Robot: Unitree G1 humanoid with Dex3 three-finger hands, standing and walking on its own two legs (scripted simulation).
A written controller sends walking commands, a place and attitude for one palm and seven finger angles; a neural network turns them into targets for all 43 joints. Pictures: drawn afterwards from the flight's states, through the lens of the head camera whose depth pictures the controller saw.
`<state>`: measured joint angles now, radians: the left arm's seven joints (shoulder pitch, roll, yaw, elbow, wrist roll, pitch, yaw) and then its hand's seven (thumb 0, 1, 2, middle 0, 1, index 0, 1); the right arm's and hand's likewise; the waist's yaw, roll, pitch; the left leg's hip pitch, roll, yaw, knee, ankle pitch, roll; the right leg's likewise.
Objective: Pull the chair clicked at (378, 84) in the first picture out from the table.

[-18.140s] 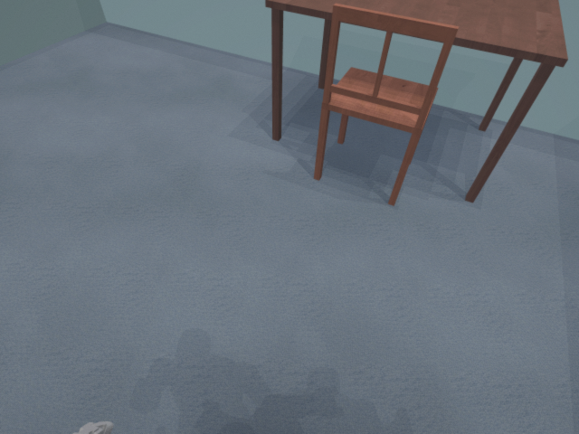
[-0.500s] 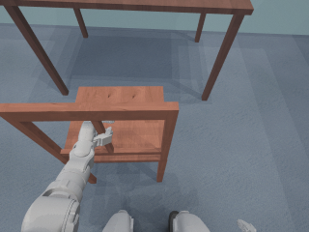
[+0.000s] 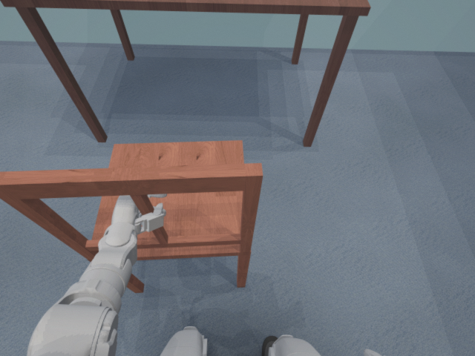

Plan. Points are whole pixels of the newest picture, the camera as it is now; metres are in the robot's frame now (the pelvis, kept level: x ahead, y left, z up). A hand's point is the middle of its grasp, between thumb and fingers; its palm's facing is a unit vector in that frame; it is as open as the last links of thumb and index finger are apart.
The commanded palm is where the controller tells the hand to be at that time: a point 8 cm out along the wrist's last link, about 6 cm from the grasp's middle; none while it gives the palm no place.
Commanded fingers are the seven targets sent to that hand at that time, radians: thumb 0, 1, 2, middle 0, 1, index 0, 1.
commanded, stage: stop walking, hand still on the chair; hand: left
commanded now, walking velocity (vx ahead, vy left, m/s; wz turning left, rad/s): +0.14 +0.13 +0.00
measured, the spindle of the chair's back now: (152, 219) +0.37 +0.20 -0.10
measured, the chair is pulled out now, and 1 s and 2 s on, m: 0.54 0.60 0.60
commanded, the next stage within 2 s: open the thumb and straighten the fingers in 0.98 s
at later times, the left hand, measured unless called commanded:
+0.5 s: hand (156, 250) +0.29 +0.16 -0.06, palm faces +0.07 -0.98 -0.19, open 5.1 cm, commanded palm +0.27 +0.21 -0.04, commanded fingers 0.00 0.90 0.90 -0.50 -1.45 -0.50 -1.45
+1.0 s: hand (157, 243) +0.30 +0.17 -0.06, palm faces +0.07 -0.98 -0.19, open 5.2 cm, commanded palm +0.28 +0.21 -0.04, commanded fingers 0.00 0.90 0.90 -0.50 -1.45 -0.50 -1.45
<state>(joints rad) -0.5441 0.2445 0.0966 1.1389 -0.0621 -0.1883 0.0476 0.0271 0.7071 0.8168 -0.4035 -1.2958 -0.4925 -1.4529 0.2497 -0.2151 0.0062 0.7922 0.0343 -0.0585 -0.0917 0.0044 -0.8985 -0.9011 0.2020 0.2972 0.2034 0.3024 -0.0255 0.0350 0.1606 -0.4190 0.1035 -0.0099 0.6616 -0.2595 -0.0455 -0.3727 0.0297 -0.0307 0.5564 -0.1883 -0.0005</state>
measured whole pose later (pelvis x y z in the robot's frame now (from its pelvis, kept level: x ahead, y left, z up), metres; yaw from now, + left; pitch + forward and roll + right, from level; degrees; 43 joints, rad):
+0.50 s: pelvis +0.02 +0.01 +0.01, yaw -1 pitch -2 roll +0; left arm -0.15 0.16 0.03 0.85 -0.03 -0.18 0.07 0.02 0.71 0.83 -0.39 -1.32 -0.49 -1.45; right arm 0.25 -0.19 0.02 0.72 0.03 -0.05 -0.09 0.01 -0.90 -0.90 0.20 0.30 0.20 0.30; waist -0.01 0.02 0.07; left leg -0.26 0.05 0.02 0.52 -0.22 -0.03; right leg -0.27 -0.01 0.01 0.50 -0.20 0.01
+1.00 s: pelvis +0.05 +0.00 +0.02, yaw +0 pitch -1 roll +0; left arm -0.03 0.17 0.01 0.71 -0.04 -0.14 0.08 0.03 0.70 0.84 -0.39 -1.31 -0.49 -1.45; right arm 0.19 -0.22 0.00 0.69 0.03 -0.01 -0.10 0.01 -0.90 -0.90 0.20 0.30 0.20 0.30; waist -0.01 0.01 0.07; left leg -0.20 0.05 0.01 0.47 -0.24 -0.04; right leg -0.20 -0.01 0.00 0.46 -0.23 0.01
